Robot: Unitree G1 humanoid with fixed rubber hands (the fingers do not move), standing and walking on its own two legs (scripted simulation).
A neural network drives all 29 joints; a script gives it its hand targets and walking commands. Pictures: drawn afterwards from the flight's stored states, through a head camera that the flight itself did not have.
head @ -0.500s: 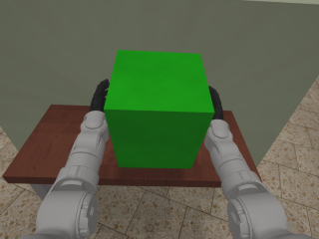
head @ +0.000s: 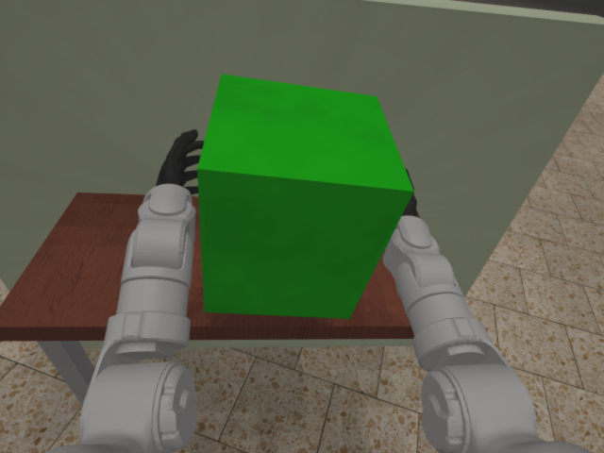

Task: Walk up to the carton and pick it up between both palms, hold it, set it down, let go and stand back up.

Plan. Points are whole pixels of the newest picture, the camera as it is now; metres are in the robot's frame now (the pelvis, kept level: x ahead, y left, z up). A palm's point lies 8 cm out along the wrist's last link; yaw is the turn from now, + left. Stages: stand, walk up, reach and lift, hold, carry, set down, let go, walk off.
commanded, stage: reach and lift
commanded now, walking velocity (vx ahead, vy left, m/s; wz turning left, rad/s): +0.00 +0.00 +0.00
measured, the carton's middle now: (290, 204) +0.40 +0.00 +0.17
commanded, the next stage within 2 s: hold in 1.22 s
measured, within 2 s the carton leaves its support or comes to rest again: neither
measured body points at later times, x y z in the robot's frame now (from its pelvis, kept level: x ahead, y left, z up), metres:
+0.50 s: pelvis +0.01 -0.01 +0.00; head -0.05 +0.02 +0.45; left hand +0.42 +0.14 +0.22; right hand +0.40 -0.16 +0.22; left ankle +0.03 +0.11 -0.75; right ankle +0.03 -0.13 -0.75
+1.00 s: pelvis +0.02 +0.00 +0.00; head -0.04 +0.01 +0.45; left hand +0.41 +0.13 +0.24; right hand +0.40 -0.17 +0.23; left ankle +0.03 +0.11 -0.75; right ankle +0.03 -0.13 -0.75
